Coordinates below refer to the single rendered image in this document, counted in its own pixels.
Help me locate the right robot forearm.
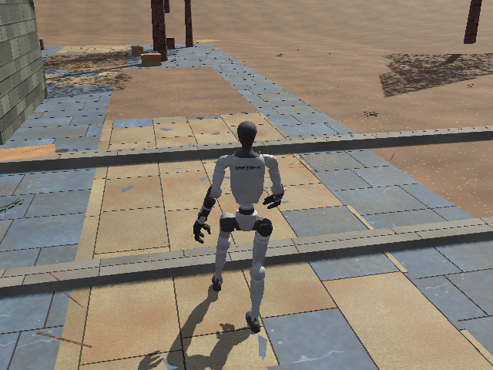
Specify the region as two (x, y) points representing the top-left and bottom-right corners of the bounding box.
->
(273, 184), (284, 202)

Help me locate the robot head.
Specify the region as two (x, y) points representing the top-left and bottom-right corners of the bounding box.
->
(234, 121), (260, 158)

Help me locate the robot left hand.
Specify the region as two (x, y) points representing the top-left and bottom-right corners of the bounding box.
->
(193, 221), (211, 244)

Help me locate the robot right thigh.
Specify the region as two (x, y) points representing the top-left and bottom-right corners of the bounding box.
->
(250, 217), (273, 281)

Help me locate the robot left upper arm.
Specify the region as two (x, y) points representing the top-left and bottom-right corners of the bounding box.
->
(209, 155), (231, 199)

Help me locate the robot right hand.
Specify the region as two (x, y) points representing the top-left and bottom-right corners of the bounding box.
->
(263, 194), (281, 209)

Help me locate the left robot forearm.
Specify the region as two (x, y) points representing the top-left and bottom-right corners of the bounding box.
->
(196, 186), (216, 224)

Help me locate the robot right upper arm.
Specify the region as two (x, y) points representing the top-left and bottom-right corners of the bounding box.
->
(263, 154), (283, 195)

